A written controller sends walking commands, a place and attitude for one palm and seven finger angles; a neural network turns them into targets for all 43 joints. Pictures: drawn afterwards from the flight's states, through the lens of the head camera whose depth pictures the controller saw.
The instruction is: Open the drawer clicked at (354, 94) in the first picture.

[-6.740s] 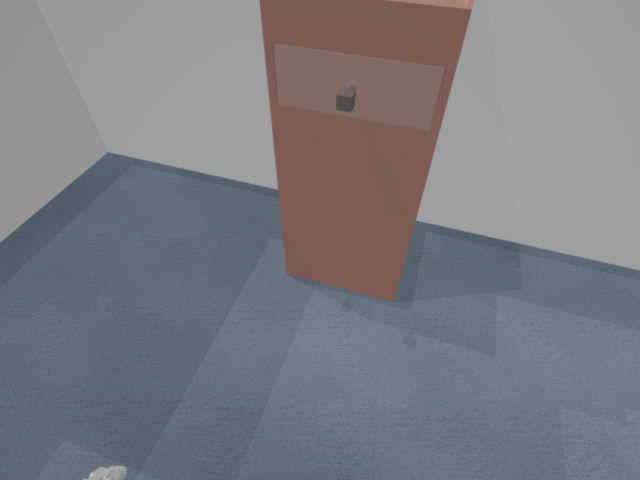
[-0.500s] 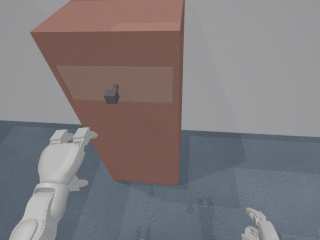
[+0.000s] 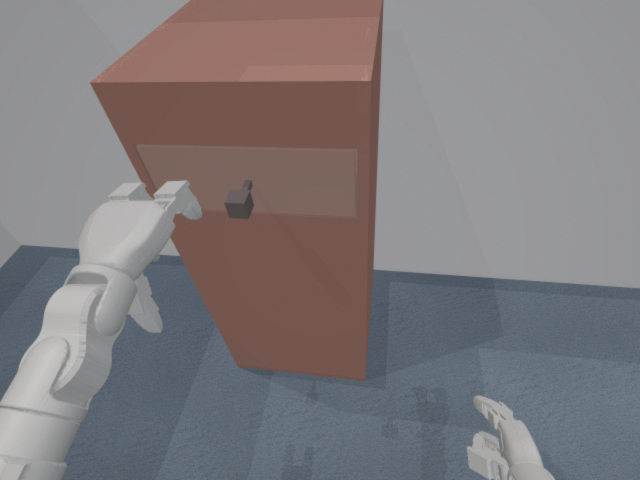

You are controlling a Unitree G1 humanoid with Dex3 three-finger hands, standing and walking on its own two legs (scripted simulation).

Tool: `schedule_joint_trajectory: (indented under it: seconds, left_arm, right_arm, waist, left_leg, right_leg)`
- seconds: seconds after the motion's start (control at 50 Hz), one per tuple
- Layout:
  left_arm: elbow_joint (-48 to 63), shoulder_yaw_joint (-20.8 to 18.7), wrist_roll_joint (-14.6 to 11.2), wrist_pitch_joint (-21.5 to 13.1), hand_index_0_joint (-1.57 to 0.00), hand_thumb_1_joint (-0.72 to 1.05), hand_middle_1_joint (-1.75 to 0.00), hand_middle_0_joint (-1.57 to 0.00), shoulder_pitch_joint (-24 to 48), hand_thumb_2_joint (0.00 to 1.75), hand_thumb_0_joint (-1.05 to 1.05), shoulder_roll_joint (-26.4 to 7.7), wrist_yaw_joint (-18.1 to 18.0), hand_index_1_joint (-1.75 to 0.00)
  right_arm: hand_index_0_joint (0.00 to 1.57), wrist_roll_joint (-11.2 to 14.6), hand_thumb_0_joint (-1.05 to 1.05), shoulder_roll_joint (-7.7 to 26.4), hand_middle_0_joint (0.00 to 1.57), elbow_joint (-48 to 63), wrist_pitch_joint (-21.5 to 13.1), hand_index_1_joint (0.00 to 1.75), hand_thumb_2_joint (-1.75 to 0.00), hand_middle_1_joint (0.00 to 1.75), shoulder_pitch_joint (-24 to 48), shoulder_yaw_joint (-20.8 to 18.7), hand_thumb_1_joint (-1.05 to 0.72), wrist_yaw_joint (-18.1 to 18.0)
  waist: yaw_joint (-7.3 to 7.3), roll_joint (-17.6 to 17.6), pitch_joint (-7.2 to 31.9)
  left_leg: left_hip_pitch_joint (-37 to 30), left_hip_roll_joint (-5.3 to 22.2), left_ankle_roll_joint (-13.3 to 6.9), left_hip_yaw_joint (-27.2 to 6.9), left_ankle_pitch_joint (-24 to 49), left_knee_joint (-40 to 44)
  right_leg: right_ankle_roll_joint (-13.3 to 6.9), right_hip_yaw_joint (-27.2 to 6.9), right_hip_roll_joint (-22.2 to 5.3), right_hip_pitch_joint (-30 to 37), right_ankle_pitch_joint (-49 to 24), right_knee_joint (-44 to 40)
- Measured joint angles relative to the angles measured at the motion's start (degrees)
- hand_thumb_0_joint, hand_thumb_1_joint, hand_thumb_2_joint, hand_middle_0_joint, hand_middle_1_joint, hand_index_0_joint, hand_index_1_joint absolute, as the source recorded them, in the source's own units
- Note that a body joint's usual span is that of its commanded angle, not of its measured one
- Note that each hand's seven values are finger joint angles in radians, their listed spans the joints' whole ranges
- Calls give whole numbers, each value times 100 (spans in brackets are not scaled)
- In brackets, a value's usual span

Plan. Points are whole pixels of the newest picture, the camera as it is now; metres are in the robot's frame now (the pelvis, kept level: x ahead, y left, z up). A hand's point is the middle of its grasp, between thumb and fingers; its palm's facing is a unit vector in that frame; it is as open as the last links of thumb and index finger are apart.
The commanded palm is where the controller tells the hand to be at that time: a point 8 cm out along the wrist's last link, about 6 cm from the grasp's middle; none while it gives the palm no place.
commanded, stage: raise the hand with hooked fingers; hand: left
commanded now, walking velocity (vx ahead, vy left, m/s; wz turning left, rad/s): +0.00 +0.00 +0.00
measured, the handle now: (242, 196) +0.54 +0.22 +0.04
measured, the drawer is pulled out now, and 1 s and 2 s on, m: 0.00 0.00 0.00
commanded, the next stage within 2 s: move the hooked fingers above the handle in 0.40 s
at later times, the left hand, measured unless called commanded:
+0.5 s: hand (160, 244) +0.33 +0.24 +0.15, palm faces +0.11 -0.07 -0.99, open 13.8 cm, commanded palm +0.29 +0.24 +0.21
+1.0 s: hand (183, 228) +0.37 +0.24 +0.13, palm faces +0.05 -0.06 -1.00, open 13.8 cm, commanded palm +0.35 +0.24 +0.19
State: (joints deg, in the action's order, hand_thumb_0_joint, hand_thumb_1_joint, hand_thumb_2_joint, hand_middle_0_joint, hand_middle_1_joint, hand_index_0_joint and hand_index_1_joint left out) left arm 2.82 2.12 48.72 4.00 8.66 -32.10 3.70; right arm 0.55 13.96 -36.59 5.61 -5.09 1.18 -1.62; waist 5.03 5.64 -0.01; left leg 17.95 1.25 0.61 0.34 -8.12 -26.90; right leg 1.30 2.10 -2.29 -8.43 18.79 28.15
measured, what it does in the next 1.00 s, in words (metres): stands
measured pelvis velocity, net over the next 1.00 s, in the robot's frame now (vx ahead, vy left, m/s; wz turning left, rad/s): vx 0.01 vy -0.01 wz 0.00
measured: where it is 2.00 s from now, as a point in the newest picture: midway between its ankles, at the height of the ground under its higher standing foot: outside the picture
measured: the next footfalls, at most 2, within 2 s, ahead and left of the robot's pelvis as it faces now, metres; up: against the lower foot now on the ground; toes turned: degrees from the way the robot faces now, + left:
none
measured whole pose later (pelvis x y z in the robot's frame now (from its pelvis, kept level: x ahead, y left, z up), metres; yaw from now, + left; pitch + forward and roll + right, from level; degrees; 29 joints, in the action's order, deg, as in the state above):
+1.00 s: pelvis +0.01 -0.01 +0.00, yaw +0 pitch +3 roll +0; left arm -9.9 2.0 49.6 1.4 18.4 -32.2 3.8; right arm 1.2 15.3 -37.6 8.5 -8.5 -0.8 -1.1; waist 2.7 4.6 1.7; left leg 21.9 1.6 1.0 0.3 -9.7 -28.5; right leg 0.9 2.0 -2.0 -12.3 20.2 29.5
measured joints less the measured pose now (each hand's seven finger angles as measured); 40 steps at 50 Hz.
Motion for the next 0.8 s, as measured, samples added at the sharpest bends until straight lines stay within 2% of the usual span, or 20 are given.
schedule_joint_trajectory:
  seconds: [0.1, 0.22, 0.34, 0.44, 0.58, 0.7, 0.8]
  left_arm:
    - [-91, -162, -134, -37, -32, -49, -120, -31, 222, 30, 0, -91, 191, -120]
    - [27, -248, -192, -96, -31, -49, -120, -31, -16, 30, 0, -56, 363, -120]
    - [208, -215, -196, -371, -32, -49, -120, -32, -175, 30, 0, -46, 154, -120]
    - [73, -236, -153, -245, -32, -49, -120, -32, -32, 30, 0, -50, -32, -120]
    - [-77, -200, -140, -50, -32, -49, -120, -31, 43, 30, 0, -67, 130, -120]
    - [-515, -75, -102, -213, -32, -49, -120, -31, 332, 30, 0, -68, 263, -120]
    - [-631, -2, -46, -417, -32, -49, -120, -32, 546, 30, 0, 13, 127, -120]
  right_arm:
    - [20, 26, 1, 83, 21, -50, 31, 30, -90, 30, -60, -31, -90, 53]
    - [20, 18, 1, 187, 20, 7, 68, 30, -90, 30, -172, -99, -90, 130]
    - [20, -6, 1, 219, 20, -34, 44, 30, -90, 30, -234, -190, -90, 130]
    - [20, 24, 1, 189, 20, -88, 91, 30, -90, 30, -189, -195, -91, 146]
    - [20, 43, 1, 126, 20, -38, 157, 30, -90, 30, -91, -106, -90, 128]
    - [20, 49, 1, 106, 20, -10, 158, 30, -90, 30, -73, -83, -90, 47]
    - [20, 33, 1, 108, 20, -35, 144, 30, -90, 30, -137, -141, -90, 34]
  waist:
    - [-26, 25, -3]
    - [-79, 18, 11]
    - [-57, -16, -5]
    - [-31, -18, 22]
    - [-51, 6, 93]
    - [-73, -25, 86]
    - [-90, -57, 98]
  left_leg:
    - [-21, 5, 11, -6, 24, 75]
    - [9, 6, 11, 24, 13, 106]
    - [61, 8, 19, 2, -35, 45]
    - [104, 10, 32, -16, -53, 15]
    - [110, 4, 33, -9, -60, 26]
    - [171, 3, 39, -52, -73, -21]
    - [252, 7, 39, -60, -103, -85]
  right_leg:
    - [-7, 7, 7, 21, -26, -78]
    - [-7, -21, 4, -29, -15, -90]
    - [-19, -2, 9, -58, 25, -58]
    - [-28, 14, 14, -94, 49, -29]
    - [-28, 7, 7, -113, 69, -16]
    - [-39, 49, 13, -144, 85, 6]
    - [-42, 54, 17, -211, 103, 44]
